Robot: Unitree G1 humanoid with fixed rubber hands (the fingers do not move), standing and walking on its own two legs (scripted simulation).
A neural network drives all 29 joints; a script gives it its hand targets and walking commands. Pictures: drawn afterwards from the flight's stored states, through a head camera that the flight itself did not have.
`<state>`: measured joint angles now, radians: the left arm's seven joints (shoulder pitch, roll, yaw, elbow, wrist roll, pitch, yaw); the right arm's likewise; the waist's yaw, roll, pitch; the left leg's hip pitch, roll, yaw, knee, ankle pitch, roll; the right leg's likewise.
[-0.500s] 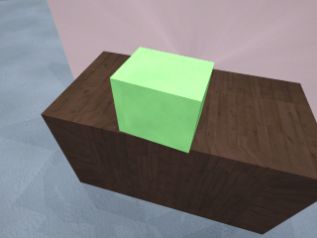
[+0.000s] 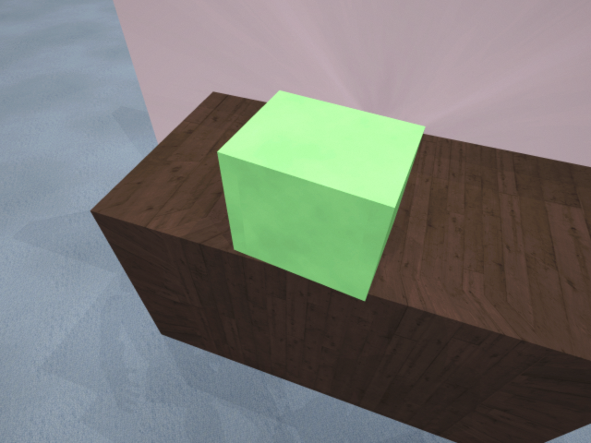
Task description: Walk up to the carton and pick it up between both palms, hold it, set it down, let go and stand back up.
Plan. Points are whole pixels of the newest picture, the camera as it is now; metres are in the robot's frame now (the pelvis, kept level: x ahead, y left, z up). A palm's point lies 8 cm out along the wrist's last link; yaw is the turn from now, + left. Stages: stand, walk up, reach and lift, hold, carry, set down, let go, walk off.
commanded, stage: walk up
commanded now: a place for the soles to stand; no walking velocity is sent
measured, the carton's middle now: (321, 193) +0.56 -0.03 +0.00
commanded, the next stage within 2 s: none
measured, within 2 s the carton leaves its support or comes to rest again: neither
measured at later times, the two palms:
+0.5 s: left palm out of the picture +0.01 +0.25 -0.14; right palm out of the picture +0.06 -0.25 -0.13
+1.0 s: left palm out of the picture +0.08 +0.37 -0.16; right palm (393, 421) +0.21 -0.14 -0.15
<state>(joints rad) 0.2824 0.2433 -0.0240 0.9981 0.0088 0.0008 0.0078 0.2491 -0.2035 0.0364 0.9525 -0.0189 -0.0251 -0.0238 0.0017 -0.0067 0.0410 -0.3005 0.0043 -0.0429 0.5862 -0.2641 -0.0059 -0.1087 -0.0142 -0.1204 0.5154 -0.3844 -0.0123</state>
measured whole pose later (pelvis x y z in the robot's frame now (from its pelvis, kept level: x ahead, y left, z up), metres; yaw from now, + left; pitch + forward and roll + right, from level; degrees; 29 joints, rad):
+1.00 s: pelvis +0.11 +0.11 -0.03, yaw -5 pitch -5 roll +0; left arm 0.45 0.25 0.03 0.93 0.03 -0.02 0.00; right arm 0.15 -0.22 -0.02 0.84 -0.03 -0.02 0.02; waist 0.04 0.00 0.17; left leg -0.41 0.08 0.12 0.81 -0.30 0.01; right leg -0.21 -0.08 0.09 1.16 -0.58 -0.01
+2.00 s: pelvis +0.14 +0.16 +0.00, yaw -28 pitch -3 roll +2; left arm 0.27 0.20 0.00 0.88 0.01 -0.01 -0.01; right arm 0.23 -0.22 0.02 0.90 -0.01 0.02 0.01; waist 0.01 -0.02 0.05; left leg -0.18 0.06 0.16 0.57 -0.33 -0.01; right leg -0.33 0.03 0.12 0.60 -0.22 0.00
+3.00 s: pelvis +0.15 +0.15 +0.00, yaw -38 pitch -2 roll +1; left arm 0.20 0.25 0.00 0.93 0.01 0.02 0.02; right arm 0.25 -0.24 0.02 0.95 0.00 0.02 0.00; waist 0.00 -0.03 0.07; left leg -0.14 0.04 0.12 0.56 -0.38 -0.01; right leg -0.34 0.11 0.19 0.60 -0.21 -0.01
